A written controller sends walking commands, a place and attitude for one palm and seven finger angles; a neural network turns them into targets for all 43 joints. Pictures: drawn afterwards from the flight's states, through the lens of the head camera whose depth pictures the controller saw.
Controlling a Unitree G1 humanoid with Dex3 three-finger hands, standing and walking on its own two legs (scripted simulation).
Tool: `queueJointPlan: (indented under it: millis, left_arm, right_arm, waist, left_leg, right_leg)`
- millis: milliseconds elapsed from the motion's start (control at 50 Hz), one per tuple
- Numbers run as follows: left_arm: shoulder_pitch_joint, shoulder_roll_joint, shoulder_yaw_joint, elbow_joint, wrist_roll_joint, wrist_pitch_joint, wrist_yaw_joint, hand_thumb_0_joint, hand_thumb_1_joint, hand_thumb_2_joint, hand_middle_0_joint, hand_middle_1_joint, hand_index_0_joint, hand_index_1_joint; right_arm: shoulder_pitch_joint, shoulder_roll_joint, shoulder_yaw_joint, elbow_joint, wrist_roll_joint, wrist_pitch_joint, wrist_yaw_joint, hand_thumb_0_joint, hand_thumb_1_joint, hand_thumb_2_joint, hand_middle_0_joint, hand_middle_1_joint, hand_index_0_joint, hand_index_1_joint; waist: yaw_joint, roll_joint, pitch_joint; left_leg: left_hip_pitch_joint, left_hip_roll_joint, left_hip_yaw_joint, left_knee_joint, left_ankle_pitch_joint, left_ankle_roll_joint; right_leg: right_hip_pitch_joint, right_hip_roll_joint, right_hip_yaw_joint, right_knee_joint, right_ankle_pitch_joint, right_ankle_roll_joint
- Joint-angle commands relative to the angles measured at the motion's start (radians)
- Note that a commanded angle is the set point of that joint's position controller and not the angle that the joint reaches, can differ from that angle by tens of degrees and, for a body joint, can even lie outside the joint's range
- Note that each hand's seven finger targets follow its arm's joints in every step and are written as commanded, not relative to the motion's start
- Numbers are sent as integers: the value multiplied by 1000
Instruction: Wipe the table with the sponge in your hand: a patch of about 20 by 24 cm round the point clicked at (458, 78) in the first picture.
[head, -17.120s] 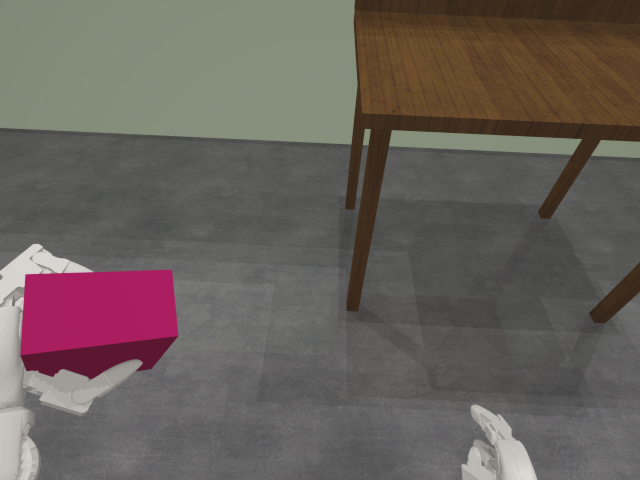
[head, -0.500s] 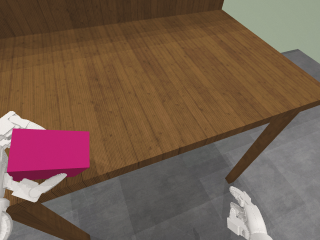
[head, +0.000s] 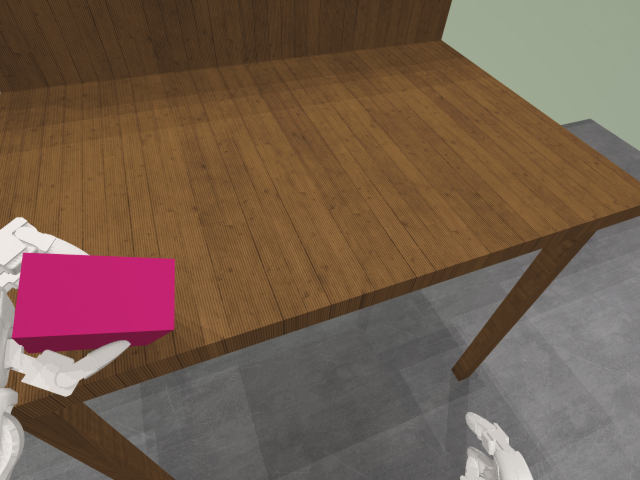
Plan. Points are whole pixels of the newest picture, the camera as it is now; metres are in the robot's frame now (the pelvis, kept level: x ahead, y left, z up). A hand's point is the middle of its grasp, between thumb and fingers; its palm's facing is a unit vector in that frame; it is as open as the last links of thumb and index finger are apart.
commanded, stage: look again from close up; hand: left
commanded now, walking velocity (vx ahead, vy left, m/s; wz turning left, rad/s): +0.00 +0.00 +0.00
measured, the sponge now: (118, 308) +0.23 +0.22 +0.15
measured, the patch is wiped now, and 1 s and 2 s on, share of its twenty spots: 0.05 0.05 0.05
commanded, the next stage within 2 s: turn the palm down, sponge in hand in 0.18 s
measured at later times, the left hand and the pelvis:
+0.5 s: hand (46, 263) +0.24 +0.27 +0.20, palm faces +0.42 -0.78 -0.46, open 10.4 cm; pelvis +0.01 +0.01 +0.00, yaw +1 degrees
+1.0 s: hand (101, 275) +0.24 +0.23 +0.19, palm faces +0.32 -0.55 -0.77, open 10.4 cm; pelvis +0.02 -0.03 +0.00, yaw +1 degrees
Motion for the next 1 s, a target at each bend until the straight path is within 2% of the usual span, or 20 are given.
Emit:
queueJointPlan:
  millis: [0, 120, 240, 260, 280, 300, 320, 340, 360, 380, 440, 500, 540, 560, 620, 660, 780, 840, 920, 980]
  left_arm:
    - [-155, 120, 52, -179, -2, -58, 15, 0, 100, 1300, -1200, -1600, -1200, -1600]
    - [-172, 120, 36, -204, 11, -41, 20, 0, 100, 1300, -1200, -1600, -1200, -1600]
    - [-121, 133, 71, -256, 11, -43, 27, 0, 100, 1300, -1200, -1600, -1200, -1600]
    - [-990, 915, 274, -648, 7, -181, 46, 0, 100, 1300, -1200, -1600, -1200, -1600]
    - [-622, 463, 308, -60, 106, 36, 22, 0, 100, 1300, -1200, -1600, -1200, -1600]
    - [-444, 347, 130, -19, 34, 89, 14, 0, 100, 1300, -1200, -1600, -1200, -1600]
    - [-404, 408, 204, -49, 4, 143, 19, 0, 100, 1300, -1200, -1600, -1200, -1600]
    - [-413, 192, 64, -134, -44, 180, -30, 0, 100, 1300, -1200, -1600, -1200, -1600]
    - [-313, 135, 40, -85, -87, 237, -66, 0, 100, 1300, -1200, -1600, -1200, -1600]
    - [-185, 134, 43, -143, -93, 266, -88, 0, 100, 1300, -1200, -1600, -1200, -1600]
    - [-61, 144, -46, -262, 7, 339, -106, 0, 100, 1300, -1200, -1600, -1200, -1600]
    - [-70, 247, 43, -334, 82, 297, -44, 0, 100, 1300, -1200, -1600, -1200, -1600]
    - [-145, 321, 114, -437, 93, 227, 20, 0, 100, 1300, -1200, -1600, -1200, -1600]
    - [-245, 404, 167, -529, 104, 206, 64, 0, 100, 1300, -1200, -1600, -1200, -1600]
    - [-200, 307, 103, -356, 148, 193, 137, 0, 100, 1300, -1200, -1600, -1200, -1600]
    - [-262, 351, 101, -284, 174, 277, 136, 0, 100, 1300, -1200, -1600, -1200, -1600]
    - [-353, 394, 12, -224, 204, 519, 6, 0, 100, 1300, -1200, -1600, -1200, -1600]
    - [-304, 435, 22, -312, 232, 510, -48, 0, 100, 1300, -1200, -1600, -1200, -1600]
    - [-234, 495, 122, -370, 241, 445, -33, 0, 100, 1300, -1200, -1600, -1200, -1600]
    - [-242, 529, 185, -359, 254, 463, 21, 0, 100, 1300, -1200, -1600, -1200, -1600]
  right_arm:
    - [-114, -129, -49, -161, 2, -83, -4, 0, -900, -900, 200, 300, 200, 300]
    - [-115, -138, -52, -163, -6, -90, 1, 0, -900, -900, 200, 300, 200, 300]
    - [-126, -130, -55, -172, -11, -84, 0, 0, -900, -900, 200, 300, 200, 300]
    - [66, -194, 147, -302, 58, -22, -73, 0, -900, -900, 200, 300, 200, 300]
    - [-103, -137, -65, -156, -86, -26, -58, 0, -900, -900, 200, 300, 200, 300]
    - [-106, -178, -50, -181, -85, -39, 4, 0, -900, -900, 200, 300, 200, 300]
    - [-92, -227, -83, -152, -74, -24, 32, 0, -900, -900, 200, 300, 200, 300]
    - [-136, -186, -55, -160, -59, -24, 34, 0, -900, -900, 200, 300, 200, 300]
    - [-186, -180, -46, -149, -30, -26, 40, 0, -900, -900, 200, 300, 200, 300]
    - [-139, -212, -60, -127, -35, -21, 43, 0, -900, -900, 200, 300, 200, 300]
    - [-196, -217, -48, -173, -21, 20, 55, 0, -900, -900, 200, 300, 200, 300]
    - [-222, -205, -46, -200, -29, 56, 41, 0, -900, -900, 200, 300, 200, 300]
    - [-235, -187, -51, -218, -34, 70, 19, 0, -900, -900, 200, 300, 200, 300]
    - [-271, -178, -31, -233, -18, 69, 12, 0, -900, -900, 200, 300, 200, 300]
    - [-195, -151, -42, -163, -38, 73, -10, 0, -900, -900, 200, 300, 200, 300]
    - [-236, -163, -29, -159, -19, 92, -21, 0, -900, -900, 200, 300, 200, 300]
    - [-297, -185, -13, -181, 6, 139, -75, 0, -900, -900, 200, 300, 200, 300]
    - [-307, -175, -12, -205, 7, 144, -87, 0, -900, -900, 200, 300, 200, 300]
    - [-285, -163, -22, -201, 6, 132, -86, 0, -900, -900, 200, 300, 200, 300]
    - [-290, -158, -27, -187, 9, 139, -77, 0, -900, -900, 200, 300, 200, 300]
  waist:
    - [0, 130, -71]
    - [-1, 13, -76]
    - [-3, 73, -134]
    - [-85, 415, -148]
    - [90, 321, -389]
    - [36, 226, -227]
    - [67, 240, -306]
    - [63, 289, -354]
    - [62, 283, -321]
    - [80, 224, -312]
    - [42, -12, -234]
    - [25, -75, -195]
    - [42, -35, -260]
    - [52, 65, -260]
    - [46, 183, -228]
    - [29, 223, -183]
    - [34, 75, -192]
    - [49, -11, -220]
    - [74, 13, -258]
    - [85, 110, -278]
  left_leg:
    - [-269, 109, -69, -172, 19, -13]
    - [-215, 80, -59, -132, 34, -16]
    - [-177, 72, -56, -114, 134, -24]
    - [-396, 92, -133, -33, 149, -6]
    - [-151, 29, -37, -48, 416, -93]
    - [-223, 13, -64, -56, 587, -126]
    - [-193, 23, -69, 3, 711, -125]
    - [-71, 31, -40, 22, 786, -142]
    - [-43, 54, -43, 15, 783, -152]
    - [-35, 71, -29, 2, 753, -143]
    - [-146, 64, -31, -7, 594, -67]
    - [-205, 59, -47, -39, 351, -47]
    - [-219, 52, -56, -45, 241, -43]
    - [-220, 50, -51, -64, 137, -38]
    - [-221, 40, -41, -33, 189, -53]
    - [-229, 39, -28, -23, 151, -35]
    - [-215, 48, -18, -43, 164, -9]
    - [-199, 50, -14, -39, 201, 5]
    - [-194, 60, -22, -19, 245, -11]
    - [-214, 66, -24, 3, 260, -35]
  right_leg:
    - [247, -51, 87, -12, -17, -1]
    - [220, -59, 129, -92, -61, 0]
    - [270, -68, 128, -78, 61, -12]
    - [282, 16, 68, 92, -200, 60]
    - [271, -5, 13, 66, -60, -48]
    - [205, 15, -42, 17, 52, -53]
    - [189, 8, -31, 57, 154, -51]
    - [176, 11, -12, 44, 199, -48]
    - [155, 14, -10, 46, 160, -51]
    - [159, 8, -24, 44, 196, -41]
    - [106, 17, -60, 57, 174, -7]
    - [53, 29, -53, 70, 19, -2]
    - [67, 27, -32, 82, -62, -3]
    - [63, 32, 2, 82, -133, -11]
    - [63, 14, 1, 61, -96, -21]
    - [53, -1, 31, 32, -117, -25]
    - [177, -34, 57, -37, -134, -7]
    - [212, -39, 79, -47, -118, 15]
    - [260, -64, 131, -42, -44, 21]
    - [298, -97, 173, -31, 24, 10]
